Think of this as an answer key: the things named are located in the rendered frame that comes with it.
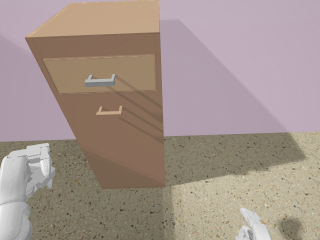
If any handle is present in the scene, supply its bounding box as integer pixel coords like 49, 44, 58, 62
84, 74, 116, 87
96, 111, 123, 119

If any left robot forearm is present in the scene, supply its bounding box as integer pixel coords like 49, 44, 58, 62
0, 202, 33, 240

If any right robot hand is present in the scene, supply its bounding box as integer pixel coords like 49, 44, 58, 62
235, 207, 273, 240

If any left robot hand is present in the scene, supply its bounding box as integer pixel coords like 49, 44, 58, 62
0, 143, 56, 205

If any drawer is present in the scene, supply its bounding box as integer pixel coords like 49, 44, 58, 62
43, 54, 156, 93

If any cabinet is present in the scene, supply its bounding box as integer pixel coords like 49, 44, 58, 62
24, 0, 166, 189

